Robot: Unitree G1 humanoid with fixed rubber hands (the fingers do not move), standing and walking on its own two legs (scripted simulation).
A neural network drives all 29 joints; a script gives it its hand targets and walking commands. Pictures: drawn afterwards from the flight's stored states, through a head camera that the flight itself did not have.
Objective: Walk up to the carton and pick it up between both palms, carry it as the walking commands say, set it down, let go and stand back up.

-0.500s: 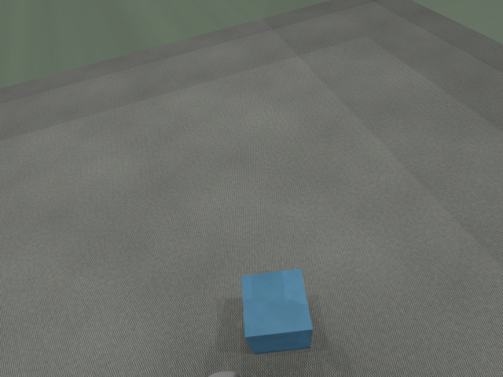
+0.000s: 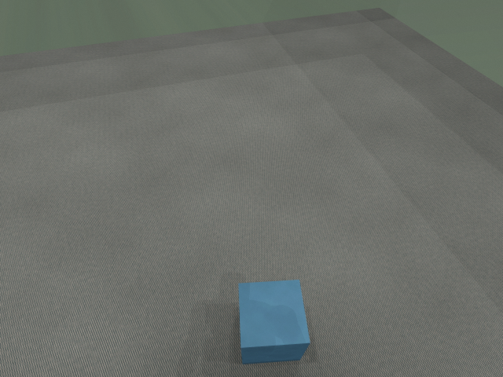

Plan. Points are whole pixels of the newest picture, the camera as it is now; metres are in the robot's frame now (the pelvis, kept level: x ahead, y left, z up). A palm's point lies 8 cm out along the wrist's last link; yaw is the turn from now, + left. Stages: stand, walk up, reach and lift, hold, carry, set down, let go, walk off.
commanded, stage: walk up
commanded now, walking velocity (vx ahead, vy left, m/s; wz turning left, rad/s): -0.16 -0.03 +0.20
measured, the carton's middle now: (270, 323) +0.39 -0.03 -0.65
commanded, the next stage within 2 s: stand in 0.78 s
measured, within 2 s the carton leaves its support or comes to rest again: neither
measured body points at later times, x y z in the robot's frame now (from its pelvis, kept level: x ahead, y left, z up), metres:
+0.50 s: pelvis -0.02 -0.05 +0.00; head -0.01 -0.06 +0.45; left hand -0.02 +0.17 -0.15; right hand -0.03 -0.29 -0.17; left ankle -0.05 +0.08 -0.74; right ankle -0.03 -0.15 -0.74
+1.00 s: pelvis -0.03 -0.04 +0.00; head -0.02 -0.04 +0.45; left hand -0.07 +0.17 -0.16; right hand -0.04 -0.25 -0.16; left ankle -0.05 +0.08 -0.74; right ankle -0.03 -0.15 -0.74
